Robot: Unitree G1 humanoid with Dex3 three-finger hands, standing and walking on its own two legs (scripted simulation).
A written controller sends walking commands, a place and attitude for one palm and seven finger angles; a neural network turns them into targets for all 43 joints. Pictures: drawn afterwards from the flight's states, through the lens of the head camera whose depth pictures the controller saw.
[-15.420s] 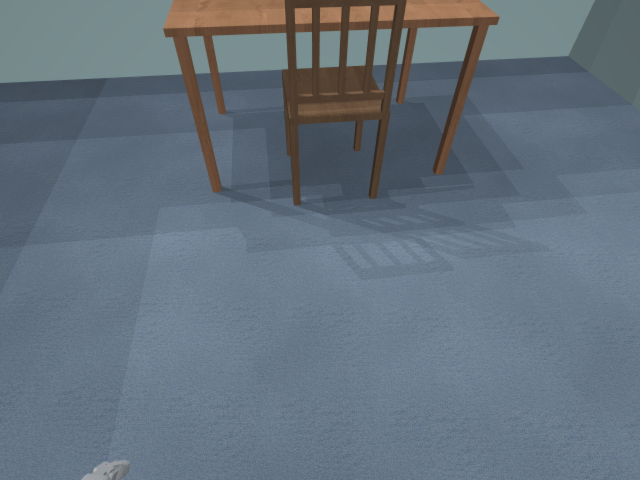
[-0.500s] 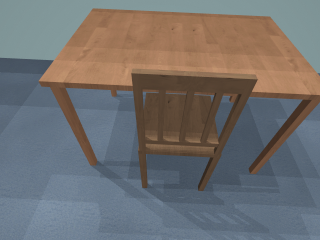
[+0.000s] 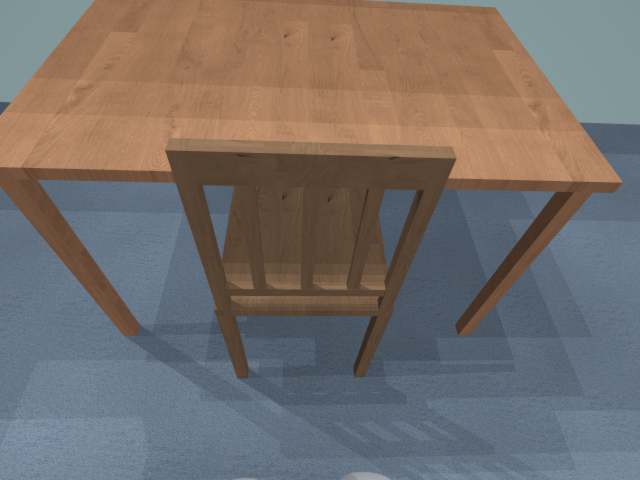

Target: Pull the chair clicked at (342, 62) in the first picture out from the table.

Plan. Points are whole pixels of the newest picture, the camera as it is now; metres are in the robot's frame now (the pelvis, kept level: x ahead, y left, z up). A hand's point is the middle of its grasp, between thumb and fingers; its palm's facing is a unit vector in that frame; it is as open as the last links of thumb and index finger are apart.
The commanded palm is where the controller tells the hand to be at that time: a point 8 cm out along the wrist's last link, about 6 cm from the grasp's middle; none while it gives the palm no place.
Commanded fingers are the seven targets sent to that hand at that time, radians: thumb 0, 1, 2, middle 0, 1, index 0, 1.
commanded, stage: shuffle to correct the standing spot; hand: left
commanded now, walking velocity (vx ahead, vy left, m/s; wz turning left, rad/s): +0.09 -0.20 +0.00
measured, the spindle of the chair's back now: (308, 242) +0.50 +0.03 -0.07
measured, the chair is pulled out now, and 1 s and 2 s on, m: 0.00 0.00 0.00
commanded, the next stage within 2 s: come to a stop and stand still in 0.36 s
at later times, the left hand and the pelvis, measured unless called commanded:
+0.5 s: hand out of the picture +0.10 +0.04 -0.17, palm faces +0.12 -0.98 -0.17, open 7.3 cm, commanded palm none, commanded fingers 0.00 0.90 0.90 -0.20 -0.30 -0.20 -0.30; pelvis +0.07 -0.14 +0.01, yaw +5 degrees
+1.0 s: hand out of the picture +0.07 -0.01 -0.16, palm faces +0.17 -0.96 -0.22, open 7.4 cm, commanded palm none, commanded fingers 0.00 0.90 0.90 -0.20 -0.30 -0.20 -0.30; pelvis +0.08 -0.19 +0.02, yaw +6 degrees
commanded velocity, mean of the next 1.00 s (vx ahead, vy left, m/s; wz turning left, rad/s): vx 0.01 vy -0.01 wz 0.00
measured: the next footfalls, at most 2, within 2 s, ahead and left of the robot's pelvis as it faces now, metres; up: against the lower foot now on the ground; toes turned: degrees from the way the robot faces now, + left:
right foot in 0.26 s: +0.14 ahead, -0.32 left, +0.00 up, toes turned +6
left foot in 0.52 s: +0.12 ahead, -0.08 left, +0.00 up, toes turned +8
